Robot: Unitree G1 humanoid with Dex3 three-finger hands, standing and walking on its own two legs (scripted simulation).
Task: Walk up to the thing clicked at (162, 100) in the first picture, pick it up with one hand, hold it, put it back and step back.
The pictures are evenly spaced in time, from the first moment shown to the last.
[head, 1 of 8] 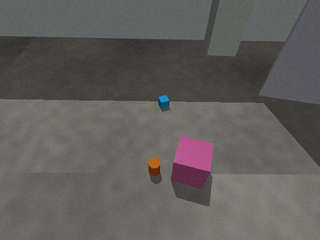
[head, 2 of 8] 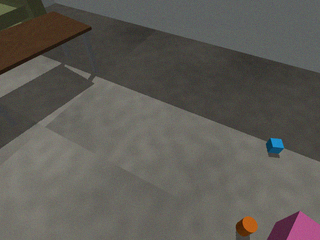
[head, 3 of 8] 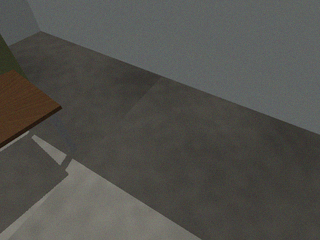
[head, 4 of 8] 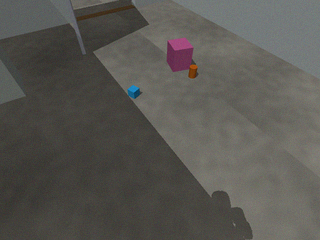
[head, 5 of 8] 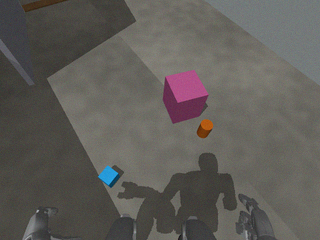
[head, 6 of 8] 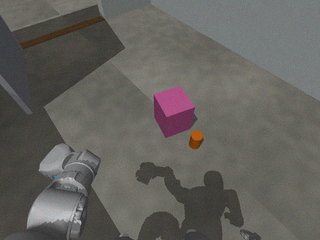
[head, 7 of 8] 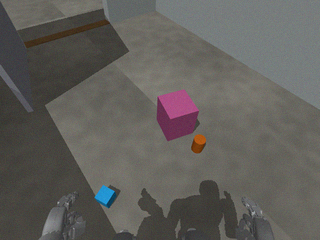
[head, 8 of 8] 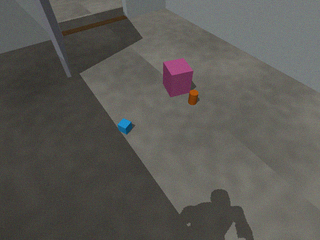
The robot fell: no
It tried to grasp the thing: yes
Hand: left
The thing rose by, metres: 0.66
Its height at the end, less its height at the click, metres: +0.00
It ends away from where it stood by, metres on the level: 0.01
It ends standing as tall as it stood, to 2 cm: yes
